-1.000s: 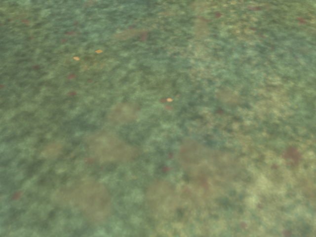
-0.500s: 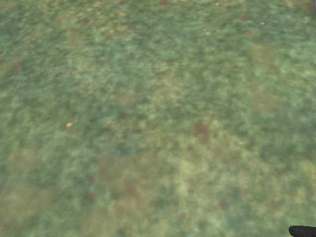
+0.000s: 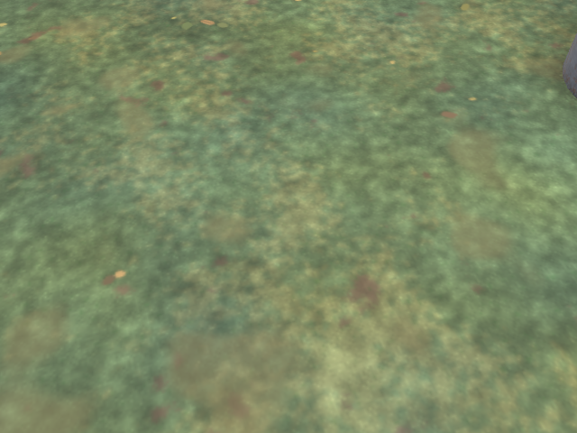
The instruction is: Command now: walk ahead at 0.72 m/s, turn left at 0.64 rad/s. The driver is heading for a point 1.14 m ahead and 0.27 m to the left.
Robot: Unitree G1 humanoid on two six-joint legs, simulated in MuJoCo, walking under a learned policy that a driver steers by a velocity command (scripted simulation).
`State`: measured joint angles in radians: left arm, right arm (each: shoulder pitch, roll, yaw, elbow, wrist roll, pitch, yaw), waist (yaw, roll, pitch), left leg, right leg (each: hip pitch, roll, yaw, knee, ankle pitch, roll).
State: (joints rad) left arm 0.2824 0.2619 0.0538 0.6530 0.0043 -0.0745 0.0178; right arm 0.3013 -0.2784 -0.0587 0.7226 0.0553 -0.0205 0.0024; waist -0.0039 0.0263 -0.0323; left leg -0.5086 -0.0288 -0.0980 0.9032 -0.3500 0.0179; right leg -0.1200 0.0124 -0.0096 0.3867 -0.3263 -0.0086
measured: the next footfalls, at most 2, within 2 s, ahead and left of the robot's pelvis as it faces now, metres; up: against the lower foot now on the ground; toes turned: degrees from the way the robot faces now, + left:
left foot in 0.34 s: +0.34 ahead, +0.22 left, +0.00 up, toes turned +23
right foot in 0.82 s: +0.82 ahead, +0.32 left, +0.00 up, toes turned +26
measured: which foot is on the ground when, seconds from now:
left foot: up 0.00-0.32, down 0.34-0.84, up 0.86-1.00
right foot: down 0.00-0.34, up 0.36-0.80, down 0.82-1.00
